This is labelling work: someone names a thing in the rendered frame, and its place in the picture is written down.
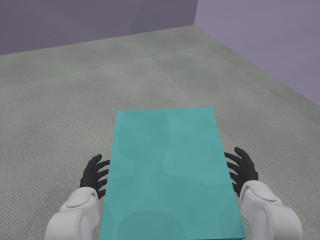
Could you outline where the right robot forearm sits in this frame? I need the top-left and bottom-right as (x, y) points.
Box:
(239, 180), (303, 240)

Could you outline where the left robot forearm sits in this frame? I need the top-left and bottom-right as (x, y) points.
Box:
(44, 187), (100, 240)

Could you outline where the carton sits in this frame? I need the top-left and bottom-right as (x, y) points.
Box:
(99, 107), (246, 240)

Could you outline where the robot right hand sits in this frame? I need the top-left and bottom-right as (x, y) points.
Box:
(224, 147), (259, 198)

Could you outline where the robot left hand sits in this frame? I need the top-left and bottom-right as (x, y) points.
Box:
(79, 154), (110, 200)

